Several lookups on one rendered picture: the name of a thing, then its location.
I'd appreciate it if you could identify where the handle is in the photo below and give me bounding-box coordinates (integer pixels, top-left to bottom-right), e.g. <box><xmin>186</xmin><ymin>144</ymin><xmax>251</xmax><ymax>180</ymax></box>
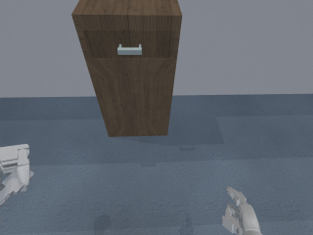
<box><xmin>117</xmin><ymin>44</ymin><xmax>142</xmax><ymax>55</ymax></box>

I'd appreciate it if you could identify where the robot left hand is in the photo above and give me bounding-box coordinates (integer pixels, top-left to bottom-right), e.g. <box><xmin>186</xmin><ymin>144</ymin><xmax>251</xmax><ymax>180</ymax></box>
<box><xmin>0</xmin><ymin>144</ymin><xmax>34</xmax><ymax>207</ymax></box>

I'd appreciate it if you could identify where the cabinet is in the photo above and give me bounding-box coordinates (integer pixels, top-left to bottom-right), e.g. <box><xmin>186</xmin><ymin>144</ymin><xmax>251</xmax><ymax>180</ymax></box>
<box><xmin>71</xmin><ymin>0</ymin><xmax>183</xmax><ymax>137</ymax></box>

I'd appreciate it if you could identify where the drawer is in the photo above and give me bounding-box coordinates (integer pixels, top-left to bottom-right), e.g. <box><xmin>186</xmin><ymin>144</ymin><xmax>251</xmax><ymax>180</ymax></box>
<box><xmin>82</xmin><ymin>29</ymin><xmax>175</xmax><ymax>59</ymax></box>

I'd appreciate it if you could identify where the robot right hand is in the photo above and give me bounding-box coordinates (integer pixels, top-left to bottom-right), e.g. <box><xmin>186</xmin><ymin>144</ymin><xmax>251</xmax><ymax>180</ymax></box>
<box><xmin>222</xmin><ymin>186</ymin><xmax>261</xmax><ymax>235</ymax></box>

